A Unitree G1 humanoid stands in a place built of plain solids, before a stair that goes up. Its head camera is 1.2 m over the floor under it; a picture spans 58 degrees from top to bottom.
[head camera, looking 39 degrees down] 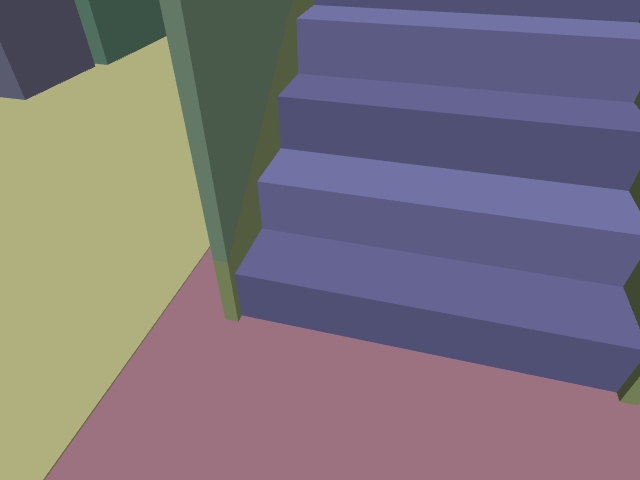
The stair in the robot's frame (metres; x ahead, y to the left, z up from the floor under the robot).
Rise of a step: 0.20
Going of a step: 0.26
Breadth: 1.24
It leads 15 degrees to the right of straight ahead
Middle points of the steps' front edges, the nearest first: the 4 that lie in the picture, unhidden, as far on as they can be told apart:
0.89 -0.31 0.21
1.14 -0.38 0.41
1.39 -0.44 0.62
1.64 -0.51 0.82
